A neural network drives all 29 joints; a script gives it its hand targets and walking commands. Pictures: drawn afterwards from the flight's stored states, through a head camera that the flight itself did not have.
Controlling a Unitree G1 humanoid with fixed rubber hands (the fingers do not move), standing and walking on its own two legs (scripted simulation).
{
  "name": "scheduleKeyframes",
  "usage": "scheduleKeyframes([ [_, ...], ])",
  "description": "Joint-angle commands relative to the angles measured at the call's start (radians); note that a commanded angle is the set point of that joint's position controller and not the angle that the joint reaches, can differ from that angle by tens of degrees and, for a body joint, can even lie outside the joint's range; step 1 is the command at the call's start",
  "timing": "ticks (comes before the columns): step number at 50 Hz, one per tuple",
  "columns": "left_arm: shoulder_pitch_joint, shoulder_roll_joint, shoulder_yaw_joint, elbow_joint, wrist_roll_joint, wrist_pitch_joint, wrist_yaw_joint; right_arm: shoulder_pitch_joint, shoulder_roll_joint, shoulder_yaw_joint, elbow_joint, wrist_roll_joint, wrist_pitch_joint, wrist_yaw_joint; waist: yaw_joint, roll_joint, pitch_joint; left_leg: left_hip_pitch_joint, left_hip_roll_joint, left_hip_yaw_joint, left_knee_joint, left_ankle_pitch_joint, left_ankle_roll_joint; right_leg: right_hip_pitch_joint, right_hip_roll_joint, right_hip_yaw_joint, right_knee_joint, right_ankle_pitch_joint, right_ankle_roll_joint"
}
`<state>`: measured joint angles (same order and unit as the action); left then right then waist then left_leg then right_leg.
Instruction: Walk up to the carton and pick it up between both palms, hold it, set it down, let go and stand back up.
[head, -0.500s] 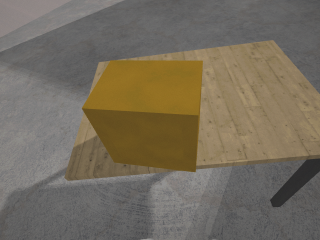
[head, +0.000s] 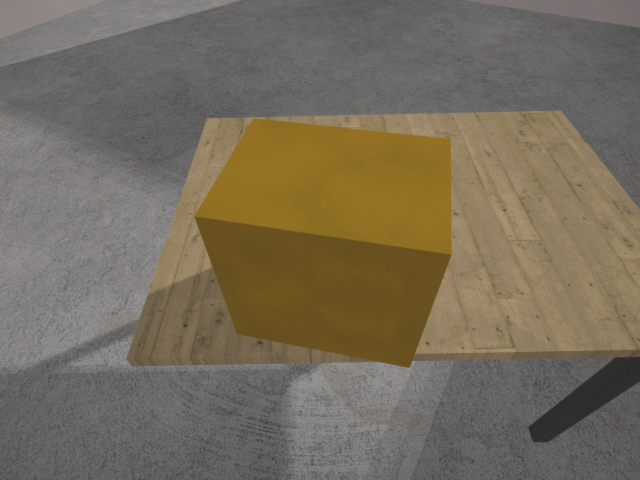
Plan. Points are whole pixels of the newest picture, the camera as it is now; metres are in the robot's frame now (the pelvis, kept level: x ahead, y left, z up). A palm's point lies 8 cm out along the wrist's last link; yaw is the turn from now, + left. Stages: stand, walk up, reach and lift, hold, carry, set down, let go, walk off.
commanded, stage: walk up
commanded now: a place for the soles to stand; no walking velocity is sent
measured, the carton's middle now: (333, 246) +0.44 +0.03 +0.04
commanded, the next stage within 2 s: stand in 1.28 s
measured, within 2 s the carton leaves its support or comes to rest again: neither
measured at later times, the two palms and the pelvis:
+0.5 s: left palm out of the picture +0.06 +0.32 -0.10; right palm out of the picture +0.09 -0.31 -0.08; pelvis -0.01 +0.00 +0.00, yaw +0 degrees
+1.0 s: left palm out of the picture +0.06 +0.33 -0.09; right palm out of the picture +0.09 -0.31 -0.08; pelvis -0.01 +0.00 +0.00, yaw +1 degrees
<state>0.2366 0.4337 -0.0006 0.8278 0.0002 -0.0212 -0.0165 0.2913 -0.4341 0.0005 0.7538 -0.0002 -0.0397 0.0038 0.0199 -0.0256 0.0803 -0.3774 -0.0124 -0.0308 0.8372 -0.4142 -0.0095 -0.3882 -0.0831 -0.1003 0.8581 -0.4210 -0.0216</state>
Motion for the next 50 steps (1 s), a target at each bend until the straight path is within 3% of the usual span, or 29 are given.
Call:
scheduleKeyframes([
  [1,-0.049,0.201,0.089,-0.035,0.0,-0.017,0.019,-0.064,-0.231,-0.072,-0.013,-0.004,-0.028,-0.033,0.03,0.074,-0.142,-0.067,0.139,-0.263,-0.211,0.327,0.142,0.158,-0.038,0.15,-0.185,0.131,-0.045],
  [4,-0.056,0.244,0.096,-0.023,0.012,-0.025,0.02,-0.054,-0.187,-0.065,0.001,0.005,-0.017,-0.033,0.013,-0.01,-0.117,-0.087,0.045,-0.1,-0.113,0.208,0.074,0.159,-0.147,0.232,-0.308,0.105,-0.102],
  [7,-0.079,0.254,0.096,-0.032,0.016,-0.017,0.022,-0.009,-0.203,-0.075,0.022,-0.003,-0.016,-0.032,-0.014,0.002,-0.115,-0.01,0.038,-0.058,-0.096,0.194,0.073,0.085,-0.181,0.239,-0.294,0.108,-0.12],
  [10,-0.113,0.21,0.087,-0.036,0.009,-0.01,0.015,-0.034,-0.218,-0.075,0.013,-0.019,-0.025,-0.03,0.0,0.051,-0.093,-0.043,0.105,-0.233,-0.232,0.152,0.133,0.07,-0.054,0.128,-0.201,0.021,-0.047],
  [13,-0.079,0.202,0.088,-0.022,0.009,-0.007,0.012,-0.074,-0.249,-0.076,0.01,-0.018,-0.025,-0.031,0.023,0.095,-0.081,-0.099,0.138,-0.316,-0.303,0.056,0.153,0.098,-0.016,0.139,-0.187,-0.057,-0.037],
  [15,-0.07,0.216,0.093,-0.014,0.011,-0.015,0.01,-0.082,-0.232,-0.073,0.008,-0.012,-0.023,-0.028,0.026,0.07,-0.07,-0.144,0.108,-0.246,-0.279,0.058,0.121,0.146,-0.046,0.172,-0.269,-0.07,-0.049],
  [18,-0.066,0.26,0.104,-0.012,0.019,-0.02,0.015,-0.052,-0.2,-0.074,0.028,-0.006,-0.016,-0.026,0.009,0.003,-0.069,-0.129,0.029,-0.089,-0.141,0.093,0.075,0.133,-0.157,0.269,-0.364,-0.123,-0.105],
  [19,-0.073,0.256,0.103,-0.011,0.018,-0.02,0.016,-0.038,-0.194,-0.074,0.031,-0.007,-0.017,-0.028,0.002,0.009,-0.082,-0.083,0.024,-0.05,-0.108,0.126,0.072,0.106,-0.189,0.281,-0.372,-0.111,-0.12],
  [20,-0.093,0.256,0.098,-0.012,0.021,-0.018,0.014,-0.023,-0.197,-0.078,0.03,-0.009,-0.019,-0.027,-0.009,0.0,-0.079,-0.056,0.02,-0.056,-0.12,0.108,0.078,0.084,-0.18,0.27,-0.353,-0.078,-0.116],
  [22,-0.117,0.233,0.093,-0.025,0.017,-0.011,0.012,0.003,-0.205,-0.076,0.036,-0.013,-0.023,-0.026,-0.015,0.014,-0.081,-0.017,0.057,-0.141,-0.211,0.085,0.102,0.035,-0.116,0.184,-0.266,-0.064,-0.076],
  [23,-0.12,0.206,0.088,-0.034,0.013,-0.006,0.01,-0.011,-0.221,-0.079,0.027,-0.023,-0.029,-0.026,-0.007,0.063,-0.089,-0.012,0.097,-0.241,-0.266,0.06,0.131,0.016,-0.06,0.135,-0.201,-0.091,-0.049],
  [25,-0.094,0.193,0.089,-0.022,0.008,0.001,0.008,-0.045,-0.262,-0.085,0.02,-0.025,-0.03,-0.027,0.001,0.144,-0.063,-0.031,0.172,-0.411,-0.364,-0.043,0.184,-0.01,0.019,0.11,-0.11,-0.095,-0.017],
  [26,-0.083,0.191,0.089,-0.018,0.007,0.0,0.008,-0.058,-0.263,-0.085,0.017,-0.024,-0.027,-0.028,0.011,0.143,-0.042,-0.066,0.184,-0.441,-0.386,-0.061,0.193,0.01,0.029,0.113,-0.112,-0.101,-0.014],
  [28,-0.052,0.198,0.09,-0.01,0.011,-0.013,0.009,-0.089,-0.255,-0.08,0.005,-0.021,-0.023,-0.029,0.03,0.112,-0.048,-0.13,0.156,-0.35,-0.342,0.021,0.159,0.108,0.01,0.135,-0.188,-0.037,-0.032],
  [30,-0.031,0.224,0.099,-0.002,0.018,-0.022,0.011,-0.099,-0.203,-0.072,0.001,-0.012,-0.025,-0.026,0.04,0.047,-0.077,-0.161,0.079,-0.189,-0.234,0.125,0.091,0.187,-0.071,0.207,-0.293,-0.026,-0.067],
  [32,-0.04,0.255,0.104,-0.001,0.019,-0.022,0.015,-0.052,-0.193,-0.07,0.017,-0.006,-0.021,-0.029,0.02,-0.003,-0.118,-0.12,0.022,-0.06,-0.094,0.183,0.059,0.185,-0.174,0.3,-0.351,0.023,-0.121],
  [33,-0.049,0.264,0.102,-0.006,0.016,-0.023,0.015,-0.024,-0.2,-0.073,0.027,0.001,-0.02,-0.031,0.005,0.009,-0.129,-0.059,0.023,-0.04,-0.083,0.184,0.057,0.152,-0.197,0.301,-0.34,0.07,-0.138],
  [34,-0.072,0.255,0.097,-0.011,0.017,-0.02,0.016,-0.013,-0.201,-0.074,0.03,-0.005,-0.023,-0.032,-0.007,0.005,-0.128,-0.025,0.026,-0.038,-0.094,0.191,0.067,0.117,-0.182,0.264,-0.322,0.105,-0.128],
  [36,-0.104,0.237,0.09,-0.016,0.011,-0.013,0.016,0.005,-0.212,-0.076,0.03,-0.011,-0.024,-0.032,-0.011,0.005,-0.11,0.017,0.055,-0.105,-0.158,0.239,0.091,0.055,-0.133,0.191,-0.235,0.135,-0.095],
  [39,-0.101,0.193,0.082,-0.02,0.003,-0.003,0.011,-0.043,-0.259,-0.082,0.01,-0.021,-0.032,-0.032,0.006,0.105,-0.115,0.004,0.163,-0.352,-0.288,0.186,0.162,0.041,-0.005,0.11,-0.103,0.044,-0.03],
  [40,-0.089,0.184,0.085,-0.019,0.003,-0.002,0.013,-0.07,-0.259,-0.08,0.005,-0.019,-0.031,-0.031,0.016,0.144,-0.093,-0.02,0.175,-0.379,-0.329,0.155,0.175,0.039,0.021,0.113,-0.105,-0.012,-0.021],
  [41,-0.082,0.191,0.085,-0.011,0.004,-0.005,0.011,-0.078,-0.256,-0.079,0.005,-0.017,-0.029,-0.032,0.021,0.131,-0.078,-0.055,0.178,-0.383,-0.327,0.138,0.176,0.066,0.02,0.12,-0.138,-0.023,-0.025],
  [43,-0.052,0.21,0.092,0.001,0.008,-0.015,0.012,-0.104,-0.232,-0.068,0.002,-0.011,-0.027,-0.032,0.04,0.099,-0.084,-0.15,0.123,-0.277,-0.281,0.157,0.125,0.178,-0.032,0.174,-0.237,0.046,-0.049],
  [44,0.006,0.288,0.116,0.016,0.002,-0.037,0.034,-0.125,-0.224,-0.083,-0.036,-0.024,0.004,-0.018,0.046,0.14,-0.063,-0.192,0.055,-0.147,-0.103,0.356,0.091,0.2,-0.126,0.256,-0.282,0.2,-0.074],
  [45,0.074,0.329,0.124,0.031,0.003,-0.046,0.043,-0.101,-0.191,-0.085,-0.05,-0.013,0.021,-0.017,0.056,0.033,-0.105,-0.221,0.006,-0.05,0.093,0.335,0.056,0.265,-0.258,0.369,-0.348,0.334,-0.143],
  [46,0.068,0.343,0.131,0.021,0.004,-0.047,0.049,-0.069,-0.197,-0.1,-0.049,-0.01,0.034,-0.021,0.042,-0.036,-0.104,-0.246,-0.004,0.0,0.25,0.016,0.039,0.252,-0.388,0.463,-0.383,0.495,-0.245],
  [47,0.065,0.352,0.131,0.013,0.011,-0.052,0.056,-0.075,-0.202,-0.105,-0.053,-0.022,0.046,-0.022,0.046,-0.035,-0.092,-0.262,0.005,-0.041,0.321,-0.181,0.037,0.236,-0.434,0.496,-0.386,0.557,-0.285],
  [49,0.024,0.328,0.131,-0.013,0.015,-0.05,0.063,-0.054,-0.205,-0.106,-0.061,-0.025,0.055,-0.011,0.025,-0.042,-0.054,-0.242,0.009,-0.057,0.344,-0.179,0.048,0.155,-0.405,0.431,-0.393,0.52,-0.27],
  [50,-0.008,0.329,0.129,-0.022,0.016,-0.046,0.063,-0.035,-0.204,-0.108,-0.063,-0.023,0.054,-0.006,0.01,-0.08,-0.031,-0.214,0.01,-0.047,0.322,-0.178,0.05,0.117,-0.382,0.401,-0.383,0.518,-0.259],
])
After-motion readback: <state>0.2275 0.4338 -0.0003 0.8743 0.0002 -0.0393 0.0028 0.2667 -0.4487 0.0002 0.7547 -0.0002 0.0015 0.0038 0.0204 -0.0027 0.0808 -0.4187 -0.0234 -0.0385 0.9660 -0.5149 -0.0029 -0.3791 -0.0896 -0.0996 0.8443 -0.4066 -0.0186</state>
